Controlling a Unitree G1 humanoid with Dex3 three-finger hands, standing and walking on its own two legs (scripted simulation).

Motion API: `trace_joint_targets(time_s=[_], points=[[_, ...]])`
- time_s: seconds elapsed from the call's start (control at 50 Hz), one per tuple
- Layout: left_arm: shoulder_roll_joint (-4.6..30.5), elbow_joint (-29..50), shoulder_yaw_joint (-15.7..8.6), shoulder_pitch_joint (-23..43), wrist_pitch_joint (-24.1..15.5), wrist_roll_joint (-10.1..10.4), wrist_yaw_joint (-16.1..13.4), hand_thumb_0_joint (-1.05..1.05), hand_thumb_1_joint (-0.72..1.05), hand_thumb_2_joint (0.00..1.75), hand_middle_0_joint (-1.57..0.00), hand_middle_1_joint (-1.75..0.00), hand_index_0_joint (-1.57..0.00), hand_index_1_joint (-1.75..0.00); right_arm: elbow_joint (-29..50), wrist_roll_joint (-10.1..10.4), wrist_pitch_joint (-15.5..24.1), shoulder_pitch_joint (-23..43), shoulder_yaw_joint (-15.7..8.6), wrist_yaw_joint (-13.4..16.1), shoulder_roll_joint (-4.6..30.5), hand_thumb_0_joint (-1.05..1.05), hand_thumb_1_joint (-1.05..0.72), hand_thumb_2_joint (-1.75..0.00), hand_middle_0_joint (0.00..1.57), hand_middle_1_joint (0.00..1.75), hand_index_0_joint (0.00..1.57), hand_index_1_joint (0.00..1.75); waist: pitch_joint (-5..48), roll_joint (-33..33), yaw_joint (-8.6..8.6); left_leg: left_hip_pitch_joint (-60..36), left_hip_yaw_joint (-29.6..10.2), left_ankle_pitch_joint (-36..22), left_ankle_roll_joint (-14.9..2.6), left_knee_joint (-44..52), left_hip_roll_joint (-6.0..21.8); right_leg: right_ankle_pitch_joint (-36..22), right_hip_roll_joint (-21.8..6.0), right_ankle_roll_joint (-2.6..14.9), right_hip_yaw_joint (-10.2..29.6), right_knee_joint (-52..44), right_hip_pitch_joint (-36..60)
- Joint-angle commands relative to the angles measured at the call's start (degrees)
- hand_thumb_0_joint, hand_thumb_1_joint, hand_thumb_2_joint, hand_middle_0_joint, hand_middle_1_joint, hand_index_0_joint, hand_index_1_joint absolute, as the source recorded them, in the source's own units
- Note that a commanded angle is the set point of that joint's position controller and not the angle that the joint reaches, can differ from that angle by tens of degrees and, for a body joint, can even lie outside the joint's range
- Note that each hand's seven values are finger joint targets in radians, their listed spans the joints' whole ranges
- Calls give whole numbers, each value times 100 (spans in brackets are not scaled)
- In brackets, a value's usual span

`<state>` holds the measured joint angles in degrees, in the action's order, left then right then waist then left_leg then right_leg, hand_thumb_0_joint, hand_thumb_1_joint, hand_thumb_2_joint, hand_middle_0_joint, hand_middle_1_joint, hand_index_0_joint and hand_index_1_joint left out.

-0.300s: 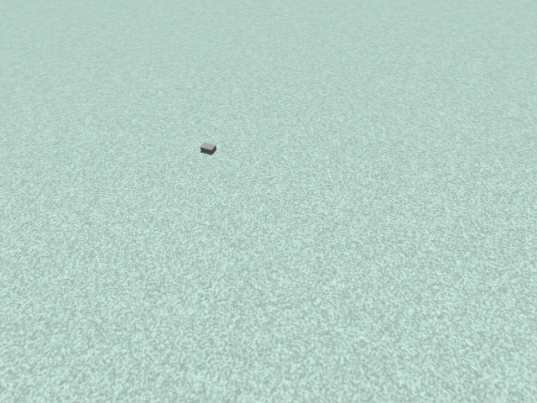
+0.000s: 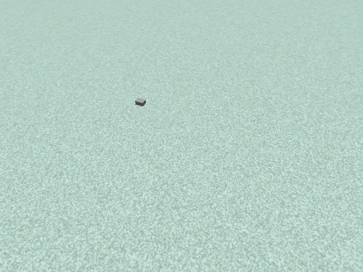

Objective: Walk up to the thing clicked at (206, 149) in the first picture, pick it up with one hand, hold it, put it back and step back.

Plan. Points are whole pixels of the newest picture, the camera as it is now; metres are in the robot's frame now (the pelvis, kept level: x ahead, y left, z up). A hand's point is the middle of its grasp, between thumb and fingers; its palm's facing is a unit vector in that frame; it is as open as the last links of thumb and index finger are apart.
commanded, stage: stand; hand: left
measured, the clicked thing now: (140, 101) +1.55 +0.45 -0.77
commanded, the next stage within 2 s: walk up in 0.82 s
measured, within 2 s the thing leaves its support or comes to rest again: neither
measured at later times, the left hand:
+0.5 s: hand out of the picture +0.07 +0.25 -0.16, palm faces -0.02 -0.94 -0.33, open 7.4 cm
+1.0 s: hand out of the picture +0.06 +0.30 -0.15, palm faces -0.02 -0.92 -0.39, open 7.4 cm
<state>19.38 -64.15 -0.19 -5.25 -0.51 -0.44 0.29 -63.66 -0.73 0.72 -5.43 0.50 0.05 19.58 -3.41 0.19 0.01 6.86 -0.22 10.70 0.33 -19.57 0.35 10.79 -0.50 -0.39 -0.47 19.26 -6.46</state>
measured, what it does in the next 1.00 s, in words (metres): lifts its left foot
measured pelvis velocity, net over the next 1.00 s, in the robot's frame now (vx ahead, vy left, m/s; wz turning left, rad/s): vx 0.01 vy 0.03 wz -0.04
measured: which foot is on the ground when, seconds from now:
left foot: down 0.00-0.88, up 0.90-1.00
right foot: down 0.00-1.00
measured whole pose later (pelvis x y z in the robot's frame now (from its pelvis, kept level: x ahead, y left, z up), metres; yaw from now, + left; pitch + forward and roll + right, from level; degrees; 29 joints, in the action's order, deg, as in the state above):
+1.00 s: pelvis +0.01 +0.03 -0.01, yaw -2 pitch -1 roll -1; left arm 20.5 -60.0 -3.4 -14.8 -3.4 -1.2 1.3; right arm -56.6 -3.3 0.0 -7.9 -5.2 -4.5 25.6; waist -2.2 3.9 -0.7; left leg 21.4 -2.0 22.1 -0.3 -46.4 1.0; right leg 14.3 -0.6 0.6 2.6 23.1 -8.7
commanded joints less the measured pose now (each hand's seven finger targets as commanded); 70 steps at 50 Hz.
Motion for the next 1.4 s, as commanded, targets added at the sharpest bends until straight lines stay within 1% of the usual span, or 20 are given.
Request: trace_joint_targets(time_s=[0.0,0.78,0.8,0.82,0.84,0.86,0.88,0.92,0.98,1.04,1.08,1.1,1.12,1.14,1.16,1.18,1.2,1.26,1.3,1.38], points=[[1235,312,-209,212,-141,-9,-88,0,90,90,-20,-30,-20,-30,334,28,109,177,-255,54,1194,0,-90,-90,20,30,20,30,537,-16,-16,-107,-539,-902,-166,277,693,-929,-700,175,499,-276,126],[1234,353,-200,68,-132,-25,-73,0,90,90,-20,-30,-20,-30,312,23,125,84,-254,53,1257,0,-90,-90,20,30,20,30,526,2,-25,-116,-556,-839,-194,365,705,-817,-729,174,511,-347,140],[2029,536,-589,-688,-234,-16,4,0,90,90,-20,-30,-20,-30,888,-209,175,73,-806,-155,2000,0,-90,-90,20,30,20,30,912,389,-44,-166,-234,1949,-448,-480,457,1646,-700,522,852,49,-9],[2064,475,-616,-824,-270,-64,27,0,90,90,-20,-30,-20,-30,947,-231,139,262,-800,-236,1851,0,-90,-90,20,30,20,30,523,290,-145,772,-257,2671,-480,-758,432,2667,-953,699,1287,-72,-177],[2127,476,-675,-876,-283,-87,33,0,90,90,-20,-30,-20,-30,1075,-238,113,428,-776,-290,1713,0,-90,-90,20,30,20,30,115,-52,-223,1602,-94,2594,-373,-1250,234,3296,-1285,884,1918,-446,-173],[2239,528,-761,-889,-328,-94,10,0,90,90,-20,-30,-20,-30,1258,-246,84,648,-746,-357,1472,0,-90,-90,20,30,20,30,-188,-587,-347,2613,-67,1927,-241,-2335,33,3778,-1773,1133,2854,-994,185],[2273,635,-785,-907,-396,-86,-38,0,90,90,-20,-30,-20,-30,1401,-289,78,764,-749,-409,1441,0,-90,-90,20,30,20,30,-421,-537,-380,3217,-452,1448,-158,-2857,271,3681,-2144,1406,3325,-1202,314],[2133,807,-761,-790,-491,-58,-67,0,90,90,-20,-30,-20,-30,1428,-264,118,459,-792,-473,1470,0,-90,-90,20,30,20,30,-314,-532,-206,3340,-713,1055,-66,-3064,504,2723,-2032,1456,3128,-1097,526],[2162,1064,-783,-489,-512,-108,-57,0,90,90,-20,-30,-20,-30,1441,-195,91,20,-873,-609,1546,0,-90,-90,20,30,20,30,127,-1032,31,2518,-609,1260,-14,-2715,545,2298,-1562,1178,2174,-909,194],[2236,1219,-799,-392,-495,-135,-25,0,90,90,-20,-30,-20,-30,1544,-187,62,-65,-957,-686,1556,0,-90,-90,20,30,20,30,159,-1259,99,1573,-291,1322,-18,-1975,490,1917,-1250,1035,1539,-598,-573],[2202,1326,-769,-7,-457,-121,7,0,90,90,-20,-30,-20,-30,1367,-183,74,-776,-1055,-659,1549,0,-90,-90,20,30,20,30,229,-943,550,137,91,457,-46,-1217,350,1895,-982,839,1050,95,-1661],[1983,1366,-692,0,-426,-124,13,0,90,90,-20,-30,-20,-30,1174,-202,91,-1291,-1152,-603,1661,0,-90,-90,20,30,20,30,385,-249,819,-943,316,173,-15,-995,153,1947,-653,671,672,973,-2418],[1590,1378,-571,-165,-400,-169,-12,0,90,90,-20,-30,-20,-30,936,-265,109,-2094,-1284,-520,1976,0,-90,-90,20,30,20,30,672,1024,1264,-1906,-119,788,-69,-725,297,2352,-115,545,454,2674,-3333],[1138,1422,-403,-453,-389,-117,-51,0,90,90,-20,-30,-20,-30,1019,-345,155,-2281,-1309,-441,2308,0,-90,-90,20,30,20,30,670,2159,1200,-1776,-1781,2412,-282,131,1296,2590,594,497,175,4368,-4045],[1332,1432,-377,-668,-371,14,-114,0,90,90,-20,-30,-20,-30,1445,-294,205,-1328,-1298,-422,2593,0,-90,-90,20,30,20,30,458,2002,751,-826,-3540,3968,-828,1162,2220,2180,421,460,330,4958,-4157],[1786,1414,-424,-702,-384,-3,-115,0,90,90,-20,-30,-20,-30,1600,-142,195,-790,-1294,-448,2784,0,-90,-90,20,30,20,30,278,1739,551,-113,-3919,4654,-1425,1420,2531,1984,-153,494,643,4935,-3686],[1993,1301,-464,-731,-416,24,-89,0,90,90,-20,-30,-20,-30,1679,-113,195,-480,-1239,-428,2581,0,-90,-90,20,30,20,30,19,1274,352,277,-3640,4423,-1572,1323,2439,1720,-363,439,551,4849,-3474],[2000,938,-583,-1095,-476,118,68,0,90,90,-20,-30,-20,-30,1713,-112,276,-500,-1040,-404,1916,0,-90,-90,20,30,20,30,-93,871,163,162,-1503,2352,-1207,731,1516,1043,-526,265,292,3662,-2971],[1849,1070,-573,-896,-463,107,159,0,90,90,-20,-30,-20,-30,1676,-116,295,-647,-1018,-428,1910,0,-90,-90,20,30,20,30,-257,939,192,514,-1133,1988,-1287,872,1454,949,-522,115,42,3072,-2538],[1652,1296,-590,-690,-525,63,196,0,90,90,-20,-30,-20,-30,1835,-136,297,-608,-974,-468,1918,0,-90,-90,20,30,20,30,-175,874,120,686,-640,1146,-1327,586,1516,397,-479,190,-74,1908,-1650]])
